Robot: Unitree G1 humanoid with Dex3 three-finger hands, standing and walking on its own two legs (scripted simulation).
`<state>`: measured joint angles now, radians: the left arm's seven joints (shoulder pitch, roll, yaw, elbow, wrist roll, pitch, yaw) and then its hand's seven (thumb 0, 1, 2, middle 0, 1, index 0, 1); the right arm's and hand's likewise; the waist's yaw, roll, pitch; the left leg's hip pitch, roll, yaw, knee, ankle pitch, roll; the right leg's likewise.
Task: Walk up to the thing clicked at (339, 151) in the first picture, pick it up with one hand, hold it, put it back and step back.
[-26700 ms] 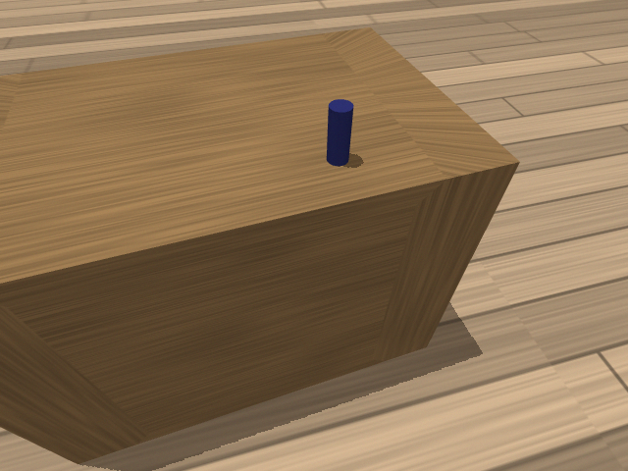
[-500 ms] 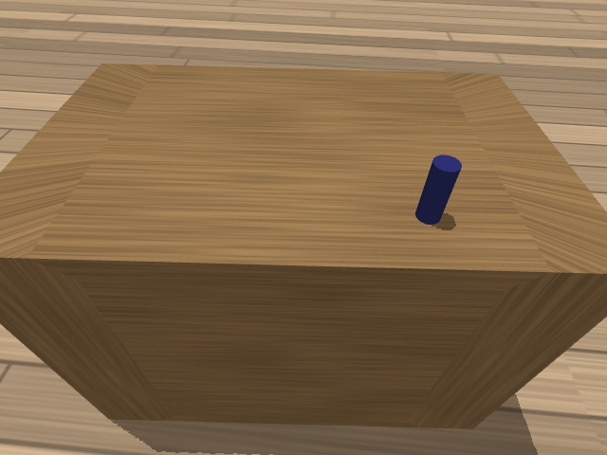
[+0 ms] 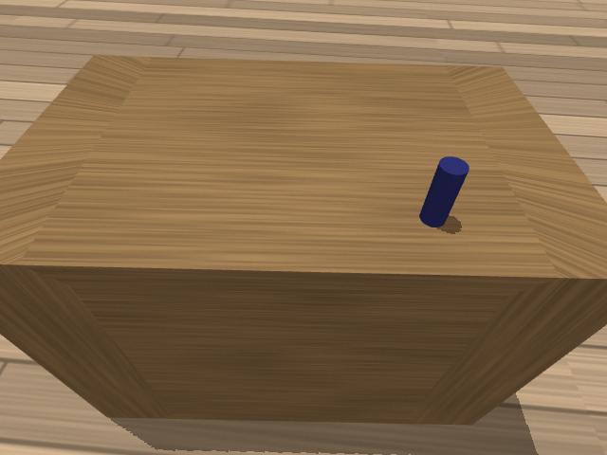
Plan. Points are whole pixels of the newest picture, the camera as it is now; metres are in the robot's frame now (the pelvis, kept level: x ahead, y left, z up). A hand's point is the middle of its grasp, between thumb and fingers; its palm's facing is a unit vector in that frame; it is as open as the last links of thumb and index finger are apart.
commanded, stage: home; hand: right
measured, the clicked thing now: (442, 193) +0.47 -0.22 +0.08
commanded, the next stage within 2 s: stand in 0.58 s
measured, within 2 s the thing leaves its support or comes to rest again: neither
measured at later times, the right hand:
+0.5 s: hand out of the picture +0.09 -0.24 -0.15, palm faces -0.02 +0.93 -0.36, open 17.4 cm
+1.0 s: hand out of the picture +0.09 -0.25 -0.15, palm faces -0.02 +0.94 -0.35, open 12.5 cm
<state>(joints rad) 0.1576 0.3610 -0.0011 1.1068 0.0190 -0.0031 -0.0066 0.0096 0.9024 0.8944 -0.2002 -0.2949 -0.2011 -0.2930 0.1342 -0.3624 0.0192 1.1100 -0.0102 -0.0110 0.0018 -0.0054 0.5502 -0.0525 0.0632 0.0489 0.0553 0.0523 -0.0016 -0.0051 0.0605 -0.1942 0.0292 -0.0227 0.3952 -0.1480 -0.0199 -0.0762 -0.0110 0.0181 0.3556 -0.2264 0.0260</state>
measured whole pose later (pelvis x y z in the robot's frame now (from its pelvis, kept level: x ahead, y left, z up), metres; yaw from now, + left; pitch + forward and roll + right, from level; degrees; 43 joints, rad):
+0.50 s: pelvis +0.01 +0.01 +0.00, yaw +0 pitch -3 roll +0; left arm 0.13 0.36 0.00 1.11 0.02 0.00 0.00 0.01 0.90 0.89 -0.20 -0.30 -0.20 -0.29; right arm 0.10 -0.35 0.01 1.12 -0.01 -0.02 0.00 -0.01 0.54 -0.06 0.06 0.05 0.06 0.05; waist 0.00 -0.01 0.06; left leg -0.16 0.01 -0.01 0.37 -0.16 0.00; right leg -0.04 -0.04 0.03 0.32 -0.23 0.04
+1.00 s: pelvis +0.01 +0.00 +0.00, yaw +0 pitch -3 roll +0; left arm 0.16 0.35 0.00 1.11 0.02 0.00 0.00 0.01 0.90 0.89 -0.20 -0.30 -0.20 -0.30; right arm 0.11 -0.35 0.00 1.13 -0.01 -0.01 0.00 0.00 -0.09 -0.64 0.19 0.26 0.18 0.27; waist 0.00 0.00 0.06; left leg -0.16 0.02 -0.02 0.36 -0.15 -0.01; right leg -0.03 -0.03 0.02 0.31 -0.23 0.03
